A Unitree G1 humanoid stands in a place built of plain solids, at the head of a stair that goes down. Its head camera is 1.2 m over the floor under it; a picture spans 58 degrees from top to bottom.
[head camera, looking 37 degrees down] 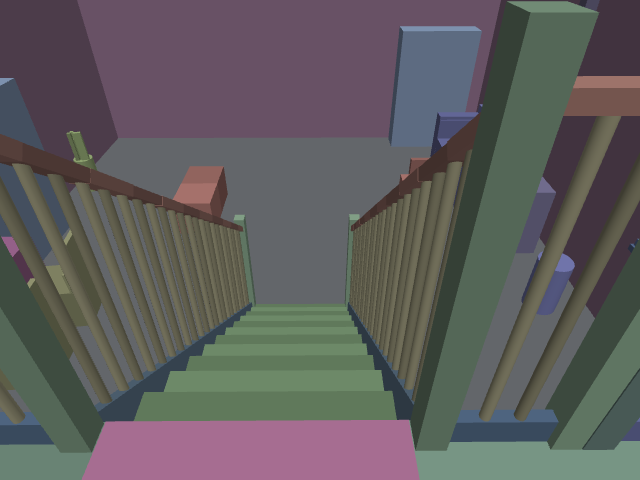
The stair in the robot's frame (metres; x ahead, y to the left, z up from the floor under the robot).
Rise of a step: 0.18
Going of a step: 0.22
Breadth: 0.90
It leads straight ahead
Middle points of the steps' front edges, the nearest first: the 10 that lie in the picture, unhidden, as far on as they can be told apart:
0.70 0.18 0.00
0.92 0.19 -0.17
1.14 0.19 -0.35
1.35 0.19 -0.53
1.57 0.19 -0.70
1.79 0.19 -0.88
2.01 0.19 -1.05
2.22 0.19 -1.23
2.44 0.19 -1.41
2.66 0.20 -1.58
